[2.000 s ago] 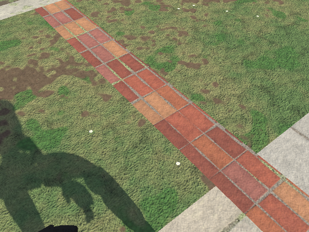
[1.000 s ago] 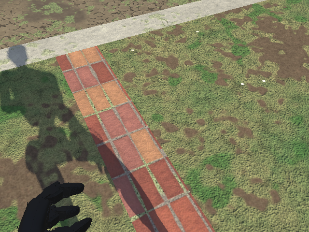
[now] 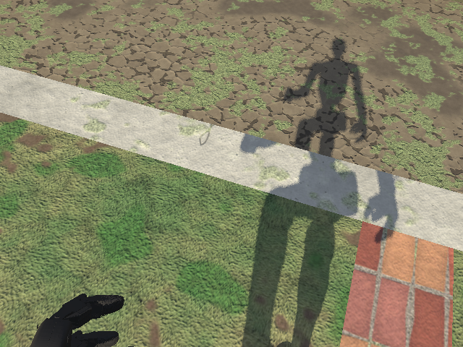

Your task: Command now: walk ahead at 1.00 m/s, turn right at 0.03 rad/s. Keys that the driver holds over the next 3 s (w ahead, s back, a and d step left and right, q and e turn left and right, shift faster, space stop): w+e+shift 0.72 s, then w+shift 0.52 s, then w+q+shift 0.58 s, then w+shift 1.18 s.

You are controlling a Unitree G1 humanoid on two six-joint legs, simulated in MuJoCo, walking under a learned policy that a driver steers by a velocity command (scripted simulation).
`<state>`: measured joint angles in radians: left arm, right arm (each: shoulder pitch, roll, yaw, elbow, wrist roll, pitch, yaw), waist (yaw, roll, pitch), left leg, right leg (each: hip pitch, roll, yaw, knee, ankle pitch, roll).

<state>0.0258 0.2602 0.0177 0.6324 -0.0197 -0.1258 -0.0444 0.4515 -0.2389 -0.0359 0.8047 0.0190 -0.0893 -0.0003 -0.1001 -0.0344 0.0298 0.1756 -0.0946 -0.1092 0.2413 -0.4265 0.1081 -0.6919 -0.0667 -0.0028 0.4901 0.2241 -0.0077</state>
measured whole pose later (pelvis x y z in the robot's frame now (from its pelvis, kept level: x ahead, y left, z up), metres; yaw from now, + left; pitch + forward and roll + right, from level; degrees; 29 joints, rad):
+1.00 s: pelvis +0.85 -0.23 -0.03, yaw -43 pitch -2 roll +2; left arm 0.11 0.24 0.03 0.57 -0.01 -0.03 -0.05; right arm 0.46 -0.27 -0.03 0.88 0.02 -0.07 -0.01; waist -0.05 -0.02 0.08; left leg -0.04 0.03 0.04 1.12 -0.49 0.00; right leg -0.59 0.05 -0.04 0.79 -0.17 -0.14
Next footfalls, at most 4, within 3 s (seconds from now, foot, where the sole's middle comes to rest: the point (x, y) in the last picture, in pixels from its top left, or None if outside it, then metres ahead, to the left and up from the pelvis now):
0.08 right None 0.31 -0.12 -0.76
0.52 left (197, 257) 0.75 0.03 -0.76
0.96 right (318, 200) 0.95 -0.40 -0.76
1.28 left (273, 162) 1.13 -0.27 -0.76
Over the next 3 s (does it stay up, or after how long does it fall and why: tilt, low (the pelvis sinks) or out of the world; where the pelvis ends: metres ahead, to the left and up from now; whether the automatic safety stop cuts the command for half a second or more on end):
stays up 1.00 -0.37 0.01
